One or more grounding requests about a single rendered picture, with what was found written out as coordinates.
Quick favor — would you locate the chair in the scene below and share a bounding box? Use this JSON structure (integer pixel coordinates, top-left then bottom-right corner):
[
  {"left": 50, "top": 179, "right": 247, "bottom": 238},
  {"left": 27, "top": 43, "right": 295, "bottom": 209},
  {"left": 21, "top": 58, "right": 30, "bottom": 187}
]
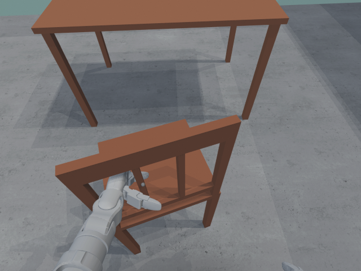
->
[{"left": 55, "top": 115, "right": 241, "bottom": 255}]

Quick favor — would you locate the table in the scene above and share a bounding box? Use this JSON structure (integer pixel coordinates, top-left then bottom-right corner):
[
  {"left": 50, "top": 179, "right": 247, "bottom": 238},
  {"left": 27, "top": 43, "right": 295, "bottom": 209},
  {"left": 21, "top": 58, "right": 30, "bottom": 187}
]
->
[{"left": 31, "top": 0, "right": 289, "bottom": 127}]

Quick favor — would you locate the left robot forearm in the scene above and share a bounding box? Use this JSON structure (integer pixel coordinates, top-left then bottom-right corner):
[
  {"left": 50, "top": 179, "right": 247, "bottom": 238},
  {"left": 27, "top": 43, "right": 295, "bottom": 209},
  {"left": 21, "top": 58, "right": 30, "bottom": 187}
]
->
[{"left": 53, "top": 189, "right": 124, "bottom": 271}]

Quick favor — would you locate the left robot hand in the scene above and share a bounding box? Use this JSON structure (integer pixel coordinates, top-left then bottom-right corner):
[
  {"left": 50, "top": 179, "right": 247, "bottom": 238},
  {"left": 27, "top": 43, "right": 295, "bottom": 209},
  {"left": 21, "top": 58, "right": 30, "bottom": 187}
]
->
[{"left": 106, "top": 171, "right": 162, "bottom": 211}]

